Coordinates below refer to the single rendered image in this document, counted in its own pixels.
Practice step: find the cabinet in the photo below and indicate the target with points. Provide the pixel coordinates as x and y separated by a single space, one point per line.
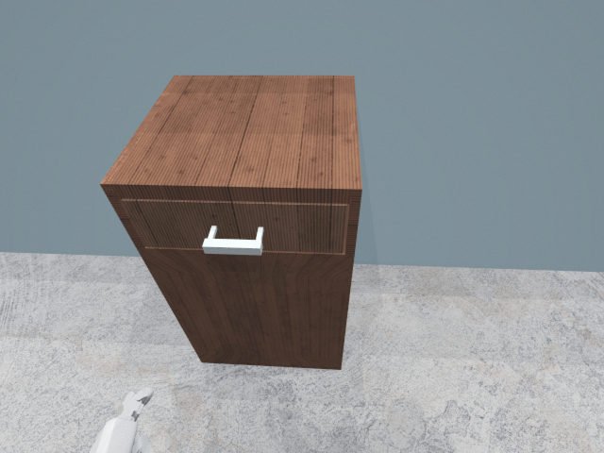
253 138

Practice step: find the handle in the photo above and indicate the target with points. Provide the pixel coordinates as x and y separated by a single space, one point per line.
233 247

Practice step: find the drawer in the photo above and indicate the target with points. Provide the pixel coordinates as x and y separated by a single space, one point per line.
297 227

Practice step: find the left robot hand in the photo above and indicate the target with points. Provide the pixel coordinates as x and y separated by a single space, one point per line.
119 434

